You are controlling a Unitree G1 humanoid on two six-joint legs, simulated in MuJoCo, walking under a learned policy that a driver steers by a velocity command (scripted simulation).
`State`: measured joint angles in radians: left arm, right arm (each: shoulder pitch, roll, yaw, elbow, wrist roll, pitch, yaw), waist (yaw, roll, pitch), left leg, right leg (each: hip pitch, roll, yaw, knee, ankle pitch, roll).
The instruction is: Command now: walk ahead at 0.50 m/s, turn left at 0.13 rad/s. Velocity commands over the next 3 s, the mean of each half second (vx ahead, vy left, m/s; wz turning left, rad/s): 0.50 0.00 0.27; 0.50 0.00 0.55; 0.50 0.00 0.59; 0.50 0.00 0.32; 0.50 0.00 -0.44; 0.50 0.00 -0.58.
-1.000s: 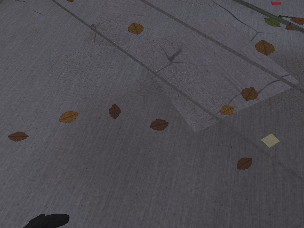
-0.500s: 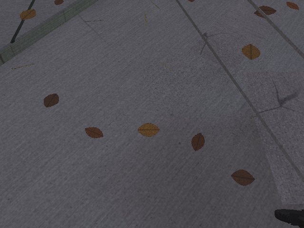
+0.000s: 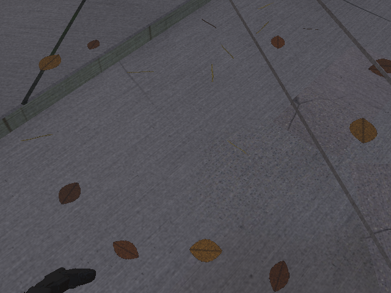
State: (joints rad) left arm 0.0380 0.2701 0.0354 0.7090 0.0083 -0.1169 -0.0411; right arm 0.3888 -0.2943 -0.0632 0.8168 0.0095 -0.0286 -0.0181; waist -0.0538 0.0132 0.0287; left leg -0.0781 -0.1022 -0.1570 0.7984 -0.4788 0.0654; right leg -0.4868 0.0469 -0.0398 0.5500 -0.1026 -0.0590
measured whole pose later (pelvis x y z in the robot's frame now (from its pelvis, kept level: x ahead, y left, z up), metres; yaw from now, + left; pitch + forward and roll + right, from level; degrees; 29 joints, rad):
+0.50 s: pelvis +0.29 +0.05 +0.00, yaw +8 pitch +2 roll -1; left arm 0.33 0.31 0.06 0.88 -0.01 -0.04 0.01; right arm 0.07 -0.28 -0.04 0.66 0.01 -0.06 0.04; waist 0.06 0.00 0.03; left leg -0.51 -0.01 0.02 0.56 -0.08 0.08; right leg 0.02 -0.04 -0.14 0.52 -0.45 0.02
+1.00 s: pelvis +0.58 +0.08 +0.00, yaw +25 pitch +2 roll -1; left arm 0.06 0.28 0.04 0.69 0.01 -0.12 -0.02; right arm 0.38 -0.31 -0.07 0.75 0.02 -0.02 -0.02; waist -0.06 0.02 0.01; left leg -0.19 -0.09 -0.21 0.85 -0.53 0.04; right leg -0.46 0.03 0.01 0.55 -0.13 -0.01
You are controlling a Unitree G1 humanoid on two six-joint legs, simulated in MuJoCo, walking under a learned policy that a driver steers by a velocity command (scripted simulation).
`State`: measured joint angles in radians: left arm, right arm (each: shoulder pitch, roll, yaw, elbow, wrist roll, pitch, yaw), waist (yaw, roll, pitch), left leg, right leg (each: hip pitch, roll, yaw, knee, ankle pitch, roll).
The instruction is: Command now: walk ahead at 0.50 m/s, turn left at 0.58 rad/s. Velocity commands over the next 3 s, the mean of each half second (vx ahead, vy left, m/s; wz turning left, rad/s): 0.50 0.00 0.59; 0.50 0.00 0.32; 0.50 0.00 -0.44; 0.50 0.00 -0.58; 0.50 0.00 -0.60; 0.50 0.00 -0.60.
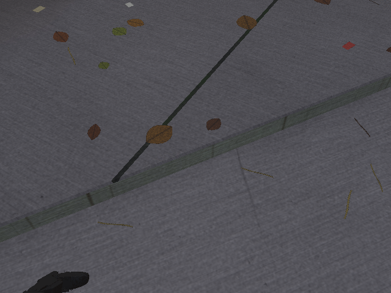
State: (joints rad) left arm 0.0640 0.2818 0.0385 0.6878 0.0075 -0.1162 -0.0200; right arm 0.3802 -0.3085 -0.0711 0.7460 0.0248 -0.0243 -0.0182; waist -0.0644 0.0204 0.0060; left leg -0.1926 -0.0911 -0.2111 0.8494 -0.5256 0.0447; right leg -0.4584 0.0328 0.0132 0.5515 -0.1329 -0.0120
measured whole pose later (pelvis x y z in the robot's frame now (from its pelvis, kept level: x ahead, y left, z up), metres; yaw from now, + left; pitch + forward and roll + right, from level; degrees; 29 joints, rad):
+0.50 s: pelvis +0.25 +0.06 -0.01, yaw +18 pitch +1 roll -1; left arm 0.35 0.30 0.06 0.83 0.03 -0.03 -0.01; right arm 0.08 -0.29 -0.05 0.62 -0.05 -0.01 0.05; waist 0.06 0.00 0.06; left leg -0.50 -0.04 0.05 0.64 -0.15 0.10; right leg -0.11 -0.11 -0.16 0.88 -0.51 0.04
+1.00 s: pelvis +0.53 +0.14 +0.00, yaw +25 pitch +1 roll +1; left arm 0.12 0.27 0.03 0.72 0.04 -0.04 -0.02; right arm 0.40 -0.30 -0.05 0.89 -0.03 -0.06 -0.01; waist -0.05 0.01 0.03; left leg 0.06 -0.10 -0.08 0.43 -0.44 0.08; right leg -0.44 0.01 -0.05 0.54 -0.10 -0.07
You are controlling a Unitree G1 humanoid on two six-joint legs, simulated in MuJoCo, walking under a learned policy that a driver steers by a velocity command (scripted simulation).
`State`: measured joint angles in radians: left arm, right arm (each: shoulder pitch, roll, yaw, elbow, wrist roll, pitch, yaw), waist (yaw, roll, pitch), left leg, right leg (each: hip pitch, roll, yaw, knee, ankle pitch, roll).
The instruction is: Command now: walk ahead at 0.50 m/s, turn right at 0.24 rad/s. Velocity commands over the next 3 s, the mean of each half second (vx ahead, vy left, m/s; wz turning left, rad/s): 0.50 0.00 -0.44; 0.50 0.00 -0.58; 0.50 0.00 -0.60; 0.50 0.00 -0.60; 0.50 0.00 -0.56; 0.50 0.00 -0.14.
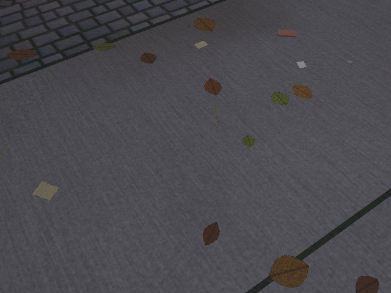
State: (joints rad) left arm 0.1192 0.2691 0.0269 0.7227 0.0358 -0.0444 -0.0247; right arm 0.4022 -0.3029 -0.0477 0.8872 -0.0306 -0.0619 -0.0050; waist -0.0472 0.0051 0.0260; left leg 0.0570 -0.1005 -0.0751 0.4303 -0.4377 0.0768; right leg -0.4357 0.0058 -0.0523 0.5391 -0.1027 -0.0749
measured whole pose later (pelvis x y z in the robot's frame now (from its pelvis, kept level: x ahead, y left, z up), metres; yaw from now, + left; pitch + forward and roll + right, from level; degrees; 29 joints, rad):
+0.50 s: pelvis +0.28 -0.01 +0.02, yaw -16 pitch +5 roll +1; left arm 0.54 0.23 0.04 0.91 0.01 -0.03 0.03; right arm -0.05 -0.18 0.05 0.55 -0.05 -0.01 0.02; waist 0.07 0.01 0.00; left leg -0.95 0.04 0.07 1.18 -0.41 0.03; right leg 0.09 0.05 0.25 0.16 -0.30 -0.08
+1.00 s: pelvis +0.58 -0.07 +0.11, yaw -33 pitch +4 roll +0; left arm 0.01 0.22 0.01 0.72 0.03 -0.07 -0.12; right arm 0.42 -0.18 0.02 0.96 -0.09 -0.14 0.03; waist -0.07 -0.01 -0.07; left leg 0.06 -0.01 0.30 0.23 -0.36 0.03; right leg -0.78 -0.05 0.00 0.84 0.03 -0.07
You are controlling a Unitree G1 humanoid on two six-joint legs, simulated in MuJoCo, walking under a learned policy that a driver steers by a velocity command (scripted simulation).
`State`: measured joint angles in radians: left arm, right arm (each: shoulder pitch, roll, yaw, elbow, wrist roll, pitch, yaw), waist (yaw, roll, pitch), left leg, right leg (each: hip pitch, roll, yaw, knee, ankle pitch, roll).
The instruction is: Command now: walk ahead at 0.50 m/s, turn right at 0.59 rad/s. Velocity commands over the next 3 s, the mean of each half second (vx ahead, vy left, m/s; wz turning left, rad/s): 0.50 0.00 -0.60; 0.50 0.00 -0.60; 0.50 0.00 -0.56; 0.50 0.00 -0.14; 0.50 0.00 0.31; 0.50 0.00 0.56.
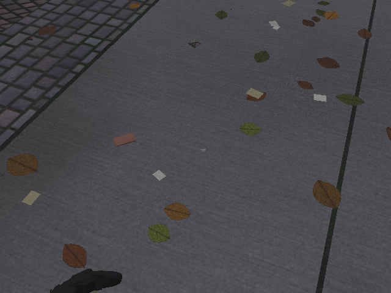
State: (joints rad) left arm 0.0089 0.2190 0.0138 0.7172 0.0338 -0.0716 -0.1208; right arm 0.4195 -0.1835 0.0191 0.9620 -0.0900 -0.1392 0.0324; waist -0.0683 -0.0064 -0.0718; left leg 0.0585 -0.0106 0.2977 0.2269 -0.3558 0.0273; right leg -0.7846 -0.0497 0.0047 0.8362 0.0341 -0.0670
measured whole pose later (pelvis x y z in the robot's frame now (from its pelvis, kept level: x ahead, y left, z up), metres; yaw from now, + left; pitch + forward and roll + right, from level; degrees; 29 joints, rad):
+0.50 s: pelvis +0.33 -0.01 -0.01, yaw -19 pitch +3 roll -2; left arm 0.44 0.26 0.08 0.80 -0.03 -0.04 0.03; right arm -0.05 -0.27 -0.02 0.66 0.02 -0.12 -0.01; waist 0.10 0.03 -0.02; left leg -0.55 0.02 -0.11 0.51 -0.02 -0.05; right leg -0.11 0.11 0.24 0.50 -0.42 -0.03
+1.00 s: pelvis +0.56 -0.12 -0.01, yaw -37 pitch +3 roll +2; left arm 0.05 0.26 0.06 0.57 -0.02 -0.01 -0.04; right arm 0.33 -0.32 -0.09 0.88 0.03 -0.07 0.00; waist -0.10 -0.02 0.02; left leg 0.03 0.06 0.22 0.34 -0.39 -0.06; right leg -0.56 -0.05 -0.03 0.63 -0.15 -0.08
